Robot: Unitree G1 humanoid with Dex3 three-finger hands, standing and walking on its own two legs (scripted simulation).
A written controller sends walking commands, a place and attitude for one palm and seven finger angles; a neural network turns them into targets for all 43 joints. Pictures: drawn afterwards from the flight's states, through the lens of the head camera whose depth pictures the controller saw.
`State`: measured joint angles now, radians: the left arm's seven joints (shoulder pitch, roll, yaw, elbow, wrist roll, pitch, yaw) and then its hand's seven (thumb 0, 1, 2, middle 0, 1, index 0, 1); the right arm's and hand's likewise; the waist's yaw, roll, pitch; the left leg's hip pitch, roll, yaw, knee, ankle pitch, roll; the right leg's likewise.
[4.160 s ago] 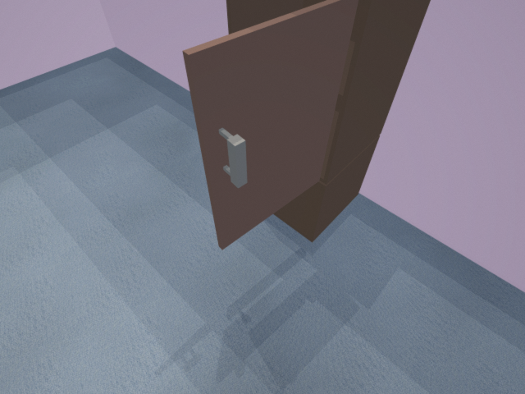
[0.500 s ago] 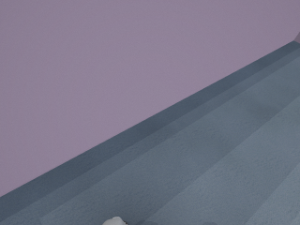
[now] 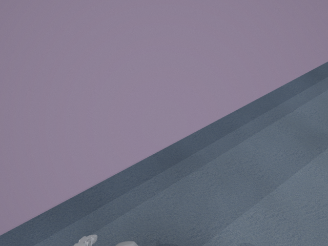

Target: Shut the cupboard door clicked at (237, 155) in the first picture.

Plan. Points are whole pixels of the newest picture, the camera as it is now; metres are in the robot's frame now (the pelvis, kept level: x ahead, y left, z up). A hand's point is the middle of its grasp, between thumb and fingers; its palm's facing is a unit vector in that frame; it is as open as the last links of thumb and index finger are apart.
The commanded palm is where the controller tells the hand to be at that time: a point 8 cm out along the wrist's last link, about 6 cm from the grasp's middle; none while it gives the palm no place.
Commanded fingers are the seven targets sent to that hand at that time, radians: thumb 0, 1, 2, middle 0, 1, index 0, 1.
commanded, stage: turn to face it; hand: left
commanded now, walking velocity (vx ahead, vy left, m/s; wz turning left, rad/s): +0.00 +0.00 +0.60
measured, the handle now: out of the picture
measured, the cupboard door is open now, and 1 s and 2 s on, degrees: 84 84 84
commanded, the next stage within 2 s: none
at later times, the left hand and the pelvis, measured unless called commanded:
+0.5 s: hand out of the picture +0.11 +0.22 -0.16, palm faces +0.31 -0.90 -0.30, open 7.4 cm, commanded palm none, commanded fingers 0.00 0.90 0.90 -0.20 -0.30 -0.20 -0.30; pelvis +0.07 -0.03 -0.01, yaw +17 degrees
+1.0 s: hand out of the picture +0.03 +0.19 -0.17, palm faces +0.61 -0.75 -0.24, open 7.4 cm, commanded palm none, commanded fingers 0.00 0.90 0.90 -0.20 -0.30 -0.20 -0.30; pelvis +0.10 -0.02 +0.00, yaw +36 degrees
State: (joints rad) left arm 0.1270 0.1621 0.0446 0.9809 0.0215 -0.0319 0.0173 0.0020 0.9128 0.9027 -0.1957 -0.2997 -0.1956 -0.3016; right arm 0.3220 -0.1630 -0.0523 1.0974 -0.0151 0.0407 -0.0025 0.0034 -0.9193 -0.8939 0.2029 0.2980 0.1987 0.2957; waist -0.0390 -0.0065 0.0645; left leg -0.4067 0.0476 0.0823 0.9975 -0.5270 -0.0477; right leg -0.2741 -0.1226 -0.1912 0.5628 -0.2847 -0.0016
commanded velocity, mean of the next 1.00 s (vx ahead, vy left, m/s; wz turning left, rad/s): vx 0.00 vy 0.00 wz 0.60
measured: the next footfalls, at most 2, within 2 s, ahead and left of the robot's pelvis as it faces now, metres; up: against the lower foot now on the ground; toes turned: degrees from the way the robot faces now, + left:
left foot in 0.18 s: +0.10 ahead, +0.13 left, +0.00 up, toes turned +15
right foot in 0.48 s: +0.14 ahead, -0.14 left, +0.00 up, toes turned +13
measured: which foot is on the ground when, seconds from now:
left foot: up 0.00-0.16, down 0.18-0.48, up 0.50-0.82, down 0.84-1.00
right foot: down 0.00-0.16, up 0.18-0.46, down 0.48-0.84, up 0.86-1.00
